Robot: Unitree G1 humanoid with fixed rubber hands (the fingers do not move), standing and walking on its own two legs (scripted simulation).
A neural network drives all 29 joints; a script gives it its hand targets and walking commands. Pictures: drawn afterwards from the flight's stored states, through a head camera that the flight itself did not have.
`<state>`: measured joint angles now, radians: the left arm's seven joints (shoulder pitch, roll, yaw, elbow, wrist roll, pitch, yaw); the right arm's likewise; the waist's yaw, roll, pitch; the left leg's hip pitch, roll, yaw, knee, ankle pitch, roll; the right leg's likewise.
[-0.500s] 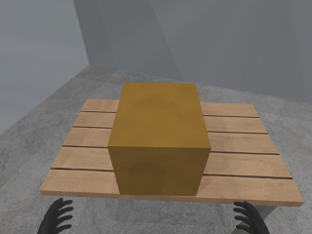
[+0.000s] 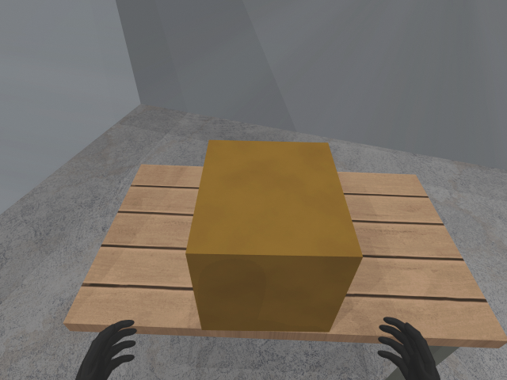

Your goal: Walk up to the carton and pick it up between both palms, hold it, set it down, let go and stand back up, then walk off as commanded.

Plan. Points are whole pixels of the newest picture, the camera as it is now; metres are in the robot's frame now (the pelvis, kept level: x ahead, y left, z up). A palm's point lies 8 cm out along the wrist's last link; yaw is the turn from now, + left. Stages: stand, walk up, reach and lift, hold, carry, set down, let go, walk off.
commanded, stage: reach and lift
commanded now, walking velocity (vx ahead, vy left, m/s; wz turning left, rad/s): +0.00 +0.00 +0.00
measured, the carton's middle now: (267, 233) +0.43 -0.01 -0.02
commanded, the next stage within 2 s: none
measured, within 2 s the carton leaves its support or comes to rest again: neither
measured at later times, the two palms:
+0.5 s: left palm (95, 352) +0.19 +0.24 +0.02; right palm (418, 341) +0.20 -0.22 +0.02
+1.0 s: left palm (104, 268) +0.28 +0.24 +0.09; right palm (419, 276) +0.27 -0.22 +0.08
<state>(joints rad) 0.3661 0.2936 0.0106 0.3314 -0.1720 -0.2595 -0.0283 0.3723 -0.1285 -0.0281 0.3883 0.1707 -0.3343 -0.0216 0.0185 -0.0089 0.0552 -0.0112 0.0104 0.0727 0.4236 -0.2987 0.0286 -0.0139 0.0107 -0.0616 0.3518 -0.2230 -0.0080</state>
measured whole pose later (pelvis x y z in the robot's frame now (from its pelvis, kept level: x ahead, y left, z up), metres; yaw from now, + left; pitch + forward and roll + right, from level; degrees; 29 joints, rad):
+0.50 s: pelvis -0.01 +0.00 +0.00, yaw +0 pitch -6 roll -1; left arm 0.23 0.33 -0.04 0.24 -0.27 -0.16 0.02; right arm 0.22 -0.17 -0.04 0.30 0.22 -0.17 -0.04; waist 0.04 -0.01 0.04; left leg -0.05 0.01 0.07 0.44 -0.29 0.03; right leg -0.05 0.01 -0.06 0.37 -0.22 -0.01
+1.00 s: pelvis -0.01 -0.02 +0.00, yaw -1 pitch -3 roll +0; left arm -0.11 0.33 0.17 0.19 -0.27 0.23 -0.08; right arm -0.02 -0.22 -0.02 0.08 0.27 0.15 -0.14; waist 0.03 0.00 0.03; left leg -0.07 0.02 0.08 0.36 -0.24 0.01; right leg -0.10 0.03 -0.05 0.34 -0.19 -0.03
